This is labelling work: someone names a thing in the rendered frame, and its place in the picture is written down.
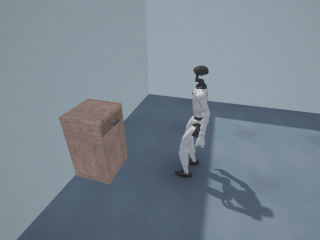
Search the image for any handle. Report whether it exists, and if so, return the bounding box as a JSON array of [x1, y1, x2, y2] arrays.
[[110, 119, 120, 126]]

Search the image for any left robot hand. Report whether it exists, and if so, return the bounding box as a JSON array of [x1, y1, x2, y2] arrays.
[[195, 137, 205, 148]]

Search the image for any drawer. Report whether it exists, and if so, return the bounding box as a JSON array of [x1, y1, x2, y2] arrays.
[[100, 107, 122, 138]]

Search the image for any robot left forearm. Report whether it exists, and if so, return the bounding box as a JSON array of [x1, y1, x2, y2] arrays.
[[198, 112, 209, 138]]

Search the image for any robot right foot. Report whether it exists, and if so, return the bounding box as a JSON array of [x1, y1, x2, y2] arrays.
[[188, 159, 200, 165]]

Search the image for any cabinet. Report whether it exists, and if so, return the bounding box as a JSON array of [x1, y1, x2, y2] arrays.
[[59, 99, 128, 184]]

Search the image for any robot left upper arm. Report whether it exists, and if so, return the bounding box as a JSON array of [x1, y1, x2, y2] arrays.
[[195, 90, 210, 117]]

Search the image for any right robot shin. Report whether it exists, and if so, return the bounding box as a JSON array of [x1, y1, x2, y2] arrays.
[[186, 143, 196, 162]]

